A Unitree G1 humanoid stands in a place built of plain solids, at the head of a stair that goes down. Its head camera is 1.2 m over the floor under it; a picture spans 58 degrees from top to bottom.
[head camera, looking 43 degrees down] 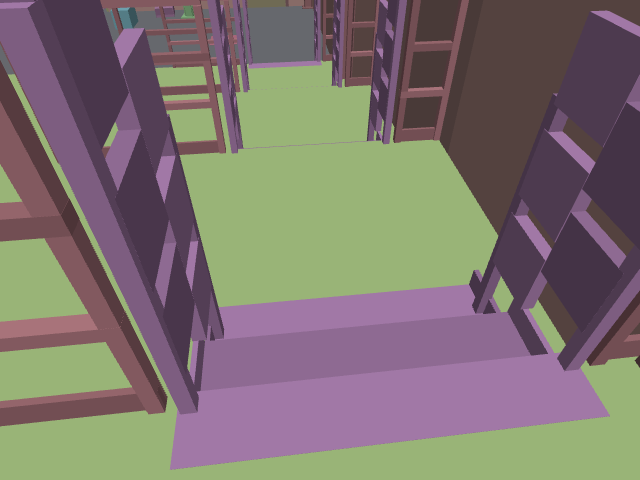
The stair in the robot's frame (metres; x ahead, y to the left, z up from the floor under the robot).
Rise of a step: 0.18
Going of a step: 0.30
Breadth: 1.22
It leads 7 degrees to the left of straight ahead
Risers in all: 3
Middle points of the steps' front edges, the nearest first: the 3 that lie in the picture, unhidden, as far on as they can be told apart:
0.70 -0.19 0.00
0.99 -0.16 -0.18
1.29 -0.12 -0.35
